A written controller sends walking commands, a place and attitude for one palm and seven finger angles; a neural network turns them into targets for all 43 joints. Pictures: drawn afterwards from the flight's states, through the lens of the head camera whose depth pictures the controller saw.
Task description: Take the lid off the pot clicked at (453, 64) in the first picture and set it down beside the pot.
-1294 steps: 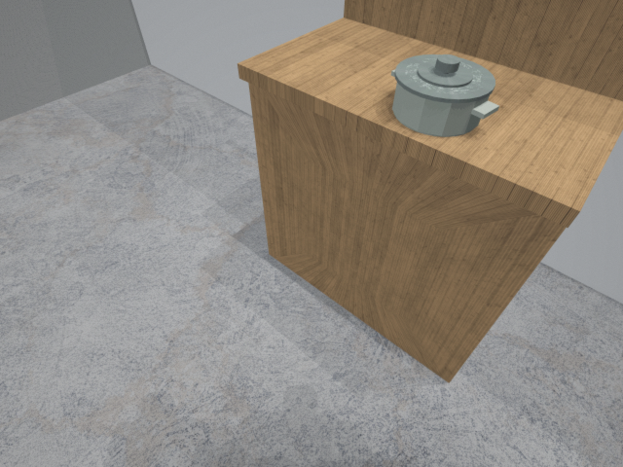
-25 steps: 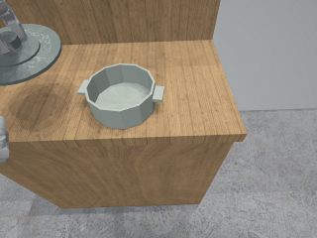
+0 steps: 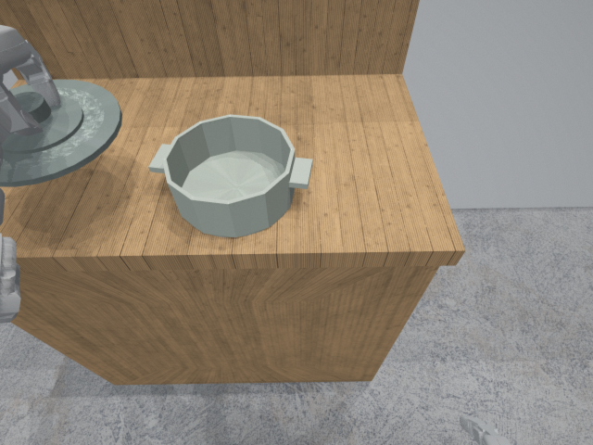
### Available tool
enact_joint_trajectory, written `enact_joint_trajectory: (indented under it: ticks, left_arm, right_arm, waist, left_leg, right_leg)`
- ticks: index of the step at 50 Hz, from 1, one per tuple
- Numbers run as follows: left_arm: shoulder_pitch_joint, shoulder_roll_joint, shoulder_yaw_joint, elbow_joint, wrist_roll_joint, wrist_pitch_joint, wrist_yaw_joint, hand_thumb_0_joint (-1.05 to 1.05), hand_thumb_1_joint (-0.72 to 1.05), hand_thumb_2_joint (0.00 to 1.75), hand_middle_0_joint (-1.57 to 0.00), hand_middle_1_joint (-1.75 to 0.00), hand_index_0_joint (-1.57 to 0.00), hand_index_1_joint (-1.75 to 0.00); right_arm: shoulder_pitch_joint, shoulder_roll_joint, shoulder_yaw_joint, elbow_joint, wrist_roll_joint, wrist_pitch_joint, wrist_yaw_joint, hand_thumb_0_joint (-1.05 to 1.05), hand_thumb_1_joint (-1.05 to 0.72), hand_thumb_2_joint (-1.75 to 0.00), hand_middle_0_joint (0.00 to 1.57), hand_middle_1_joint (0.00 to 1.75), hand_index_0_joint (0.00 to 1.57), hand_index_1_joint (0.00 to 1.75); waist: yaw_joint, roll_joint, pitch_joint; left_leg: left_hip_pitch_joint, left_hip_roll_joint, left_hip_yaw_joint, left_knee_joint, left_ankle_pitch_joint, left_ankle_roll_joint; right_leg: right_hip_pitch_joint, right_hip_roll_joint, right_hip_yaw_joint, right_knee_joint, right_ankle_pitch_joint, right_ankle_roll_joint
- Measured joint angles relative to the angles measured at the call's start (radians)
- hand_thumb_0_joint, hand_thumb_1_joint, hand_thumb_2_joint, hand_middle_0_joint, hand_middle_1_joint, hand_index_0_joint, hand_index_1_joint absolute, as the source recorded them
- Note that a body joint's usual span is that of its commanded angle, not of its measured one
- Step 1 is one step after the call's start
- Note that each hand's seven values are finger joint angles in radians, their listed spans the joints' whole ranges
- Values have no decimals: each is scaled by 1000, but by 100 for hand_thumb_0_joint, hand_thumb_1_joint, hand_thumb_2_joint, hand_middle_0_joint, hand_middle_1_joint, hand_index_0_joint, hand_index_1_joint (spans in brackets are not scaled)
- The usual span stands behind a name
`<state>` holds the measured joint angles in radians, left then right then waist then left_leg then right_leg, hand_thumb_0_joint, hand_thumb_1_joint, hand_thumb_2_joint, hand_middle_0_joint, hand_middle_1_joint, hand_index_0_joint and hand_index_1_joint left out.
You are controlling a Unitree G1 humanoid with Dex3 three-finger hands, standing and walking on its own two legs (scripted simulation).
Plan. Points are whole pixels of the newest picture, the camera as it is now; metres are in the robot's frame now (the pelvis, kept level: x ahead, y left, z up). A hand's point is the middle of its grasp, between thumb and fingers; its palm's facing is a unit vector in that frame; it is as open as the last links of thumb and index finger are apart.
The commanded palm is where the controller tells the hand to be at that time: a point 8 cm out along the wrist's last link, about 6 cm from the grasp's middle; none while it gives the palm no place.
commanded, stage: lower the lid onto the table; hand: left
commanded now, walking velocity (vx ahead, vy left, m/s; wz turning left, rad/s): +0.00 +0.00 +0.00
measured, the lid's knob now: (27, 109) +0.47 +0.33 +0.21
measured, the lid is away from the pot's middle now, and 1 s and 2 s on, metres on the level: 0.23 0.24 0.24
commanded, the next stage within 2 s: open the fingers wide in 1.66 s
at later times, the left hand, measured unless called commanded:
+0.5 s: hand (30, 128) +0.45 +0.32 +0.20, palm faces -0.31 -0.17 -0.94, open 7.7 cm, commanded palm +0.44 +0.32 +0.27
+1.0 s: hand (43, 156) +0.44 +0.32 +0.16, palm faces -0.39 -0.16 -0.90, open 7.7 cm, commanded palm +0.46 +0.32 +0.24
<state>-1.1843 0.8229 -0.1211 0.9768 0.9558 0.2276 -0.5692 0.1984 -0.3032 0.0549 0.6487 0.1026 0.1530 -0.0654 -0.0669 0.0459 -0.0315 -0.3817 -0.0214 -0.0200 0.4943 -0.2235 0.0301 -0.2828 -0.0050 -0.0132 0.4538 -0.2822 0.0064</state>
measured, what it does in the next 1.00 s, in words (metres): stands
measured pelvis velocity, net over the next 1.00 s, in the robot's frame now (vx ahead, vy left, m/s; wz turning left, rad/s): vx -0.01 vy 0.01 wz -0.01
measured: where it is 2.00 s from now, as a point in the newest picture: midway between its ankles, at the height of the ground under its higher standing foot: outside the picture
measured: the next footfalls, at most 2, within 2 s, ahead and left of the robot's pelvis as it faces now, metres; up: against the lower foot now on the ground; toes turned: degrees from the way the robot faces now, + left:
none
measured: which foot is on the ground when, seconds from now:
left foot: down 0.00-1.00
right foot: down 0.00-1.00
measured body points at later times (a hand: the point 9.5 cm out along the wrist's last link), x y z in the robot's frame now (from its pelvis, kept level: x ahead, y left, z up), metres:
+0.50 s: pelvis +0.00 +0.01 +0.00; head +0.04 +0.00 +0.45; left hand +0.46 +0.33 +0.25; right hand +0.07 -0.27 -0.12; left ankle +0.01 +0.10 -0.74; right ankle -0.04 -0.13 -0.74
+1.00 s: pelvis -0.01 +0.01 +0.00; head +0.04 +0.01 +0.44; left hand +0.46 +0.33 +0.21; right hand +0.07 -0.27 -0.12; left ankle +0.01 +0.10 -0.74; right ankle -0.04 -0.13 -0.74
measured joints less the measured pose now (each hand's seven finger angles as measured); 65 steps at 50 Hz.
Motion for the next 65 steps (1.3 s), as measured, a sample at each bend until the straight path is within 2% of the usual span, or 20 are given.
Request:
enact_joint_trajectory:
  ticks: [15,24,31,40,50,65]
  left_arm:
    - [21,-9,-6,29,-7,-47,18,-5,23,81,-78,-98,-65,-92]
    - [54,12,46,49,-2,-89,31,-5,23,81,-78,-98,-64,-92]
    - [84,14,51,46,-10,-102,35,-4,23,81,-78,-98,-64,-92]
    - [89,-10,23,53,-19,-117,42,-5,23,81,-78,-98,-64,-92]
    - [61,-17,-3,121,-12,-139,54,-5,23,81,-78,-98,-64,-92]
    - [100,1,50,137,-2,-182,73,-5,23,81,-78,-98,-64,-92]
  right_arm:
    - [28,2,-6,19,-3,-2,-6,1,-91,-90,21,30,20,30]
    - [48,0,-12,17,-3,3,-6,1,-91,-90,21,30,20,30]
    - [52,-3,-17,16,-1,18,-4,1,-91,-90,21,30,20,30]
    - [39,2,-16,18,-1,15,-9,1,-91,-90,21,30,20,30]
    - [40,8,-11,27,-1,-3,-22,1,-91,-90,21,30,21,30]
    - [81,2,-20,34,-3,6,-24,1,-91,-90,21,30,21,30]
  waist:
    - [-10,-5,3]
    - [-26,-6,-4]
    - [-27,-5,-2]
    - [-20,-10,-2]
    - [-26,-18,-6]
    - [-48,-16,-13]
  left_leg:
    - [-15,-1,-1,13,-2,4]
    - [-26,4,12,20,-7,7]
    - [-31,4,15,29,-11,10]
    - [-43,1,9,40,-10,12]
    - [-66,4,9,56,-15,13]
    - [-96,10,21,84,-33,16]
  right_leg:
    - [-10,0,-1,3,3,3]
    - [-23,3,13,4,6,7]
    - [-27,3,15,8,5,10]
    - [-35,1,9,16,5,11]
    - [-55,3,9,26,4,12]
    - [-87,9,22,48,-6,15]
